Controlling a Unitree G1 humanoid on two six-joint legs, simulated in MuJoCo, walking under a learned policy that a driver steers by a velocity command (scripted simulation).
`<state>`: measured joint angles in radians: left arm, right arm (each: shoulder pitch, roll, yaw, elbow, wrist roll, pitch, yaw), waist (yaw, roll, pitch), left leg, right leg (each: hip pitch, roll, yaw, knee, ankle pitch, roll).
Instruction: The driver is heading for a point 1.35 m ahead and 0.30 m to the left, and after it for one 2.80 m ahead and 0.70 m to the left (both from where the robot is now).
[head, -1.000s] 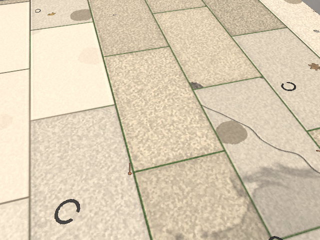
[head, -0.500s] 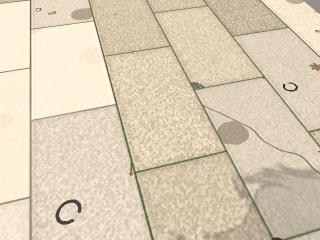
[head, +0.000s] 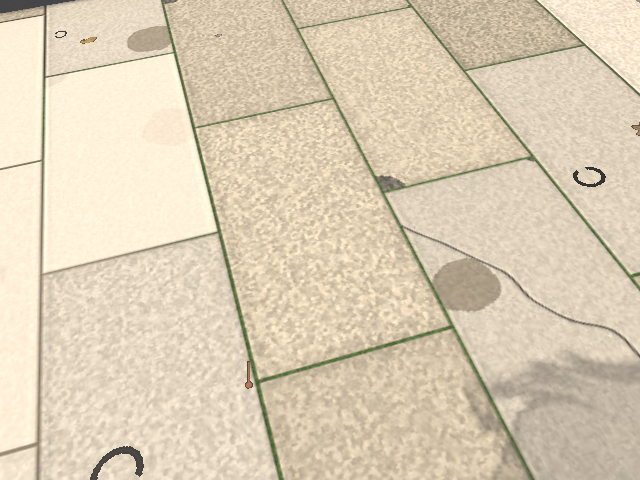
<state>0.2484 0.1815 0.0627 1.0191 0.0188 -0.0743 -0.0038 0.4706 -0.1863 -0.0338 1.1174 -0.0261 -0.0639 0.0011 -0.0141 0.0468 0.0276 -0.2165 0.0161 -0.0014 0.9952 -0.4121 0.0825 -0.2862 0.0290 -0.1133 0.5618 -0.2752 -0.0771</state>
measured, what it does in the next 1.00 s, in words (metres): walks ahead: left foot, then right foot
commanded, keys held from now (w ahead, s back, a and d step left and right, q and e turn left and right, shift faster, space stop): w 0.72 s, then no key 0.28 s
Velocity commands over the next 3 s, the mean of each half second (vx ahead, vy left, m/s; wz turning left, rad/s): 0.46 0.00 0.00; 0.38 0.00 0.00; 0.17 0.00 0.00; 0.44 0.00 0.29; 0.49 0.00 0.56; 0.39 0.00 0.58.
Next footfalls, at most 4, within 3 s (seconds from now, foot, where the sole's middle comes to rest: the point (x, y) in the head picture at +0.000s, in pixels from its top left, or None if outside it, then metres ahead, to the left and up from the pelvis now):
0.42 left None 0.41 0.07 -0.77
0.94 right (383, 395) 0.68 -0.08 -0.77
1.32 left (299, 429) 0.61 0.10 -0.77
1.68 right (404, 364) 0.76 -0.14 -0.77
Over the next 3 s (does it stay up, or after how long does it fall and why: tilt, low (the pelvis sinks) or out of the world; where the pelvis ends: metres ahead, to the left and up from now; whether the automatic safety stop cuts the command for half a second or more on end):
stays up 1.30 0.14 0.01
